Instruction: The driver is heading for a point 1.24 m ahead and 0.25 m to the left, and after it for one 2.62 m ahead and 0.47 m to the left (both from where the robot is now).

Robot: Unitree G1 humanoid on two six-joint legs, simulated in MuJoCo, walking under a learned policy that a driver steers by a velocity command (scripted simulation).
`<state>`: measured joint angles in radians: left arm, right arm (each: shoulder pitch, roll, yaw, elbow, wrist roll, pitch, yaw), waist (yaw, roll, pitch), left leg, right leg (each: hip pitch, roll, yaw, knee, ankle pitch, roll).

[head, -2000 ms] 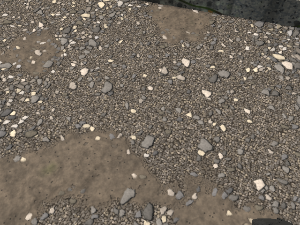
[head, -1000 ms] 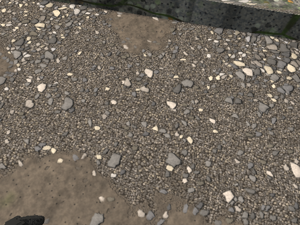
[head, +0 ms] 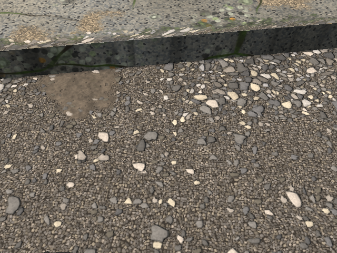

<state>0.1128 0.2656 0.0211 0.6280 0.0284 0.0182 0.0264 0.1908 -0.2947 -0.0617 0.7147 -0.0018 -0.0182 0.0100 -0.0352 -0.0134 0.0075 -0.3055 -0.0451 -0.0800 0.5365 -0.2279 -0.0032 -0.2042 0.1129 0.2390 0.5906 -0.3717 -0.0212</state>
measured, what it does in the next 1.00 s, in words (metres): walks ahead: right foot, then left foot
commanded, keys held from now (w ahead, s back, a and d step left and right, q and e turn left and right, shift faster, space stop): q+shift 0.28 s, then w+q+shift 0.18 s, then w+shift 0.04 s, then w+e+shift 0.50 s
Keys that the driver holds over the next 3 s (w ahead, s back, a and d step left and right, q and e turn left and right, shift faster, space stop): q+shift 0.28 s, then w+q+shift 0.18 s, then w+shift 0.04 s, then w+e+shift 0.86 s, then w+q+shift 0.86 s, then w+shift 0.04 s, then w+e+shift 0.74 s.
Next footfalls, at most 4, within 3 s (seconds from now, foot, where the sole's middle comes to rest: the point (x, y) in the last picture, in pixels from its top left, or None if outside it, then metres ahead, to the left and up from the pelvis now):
0.30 right None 0.08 -0.12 -0.77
0.80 left None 0.18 0.25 -0.77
1.26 right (126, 224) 0.63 0.18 -0.77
1.72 left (120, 137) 1.09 0.24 -0.77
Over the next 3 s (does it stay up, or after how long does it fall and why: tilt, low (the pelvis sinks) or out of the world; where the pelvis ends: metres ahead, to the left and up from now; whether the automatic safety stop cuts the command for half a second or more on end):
stays up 2.02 0.49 0.17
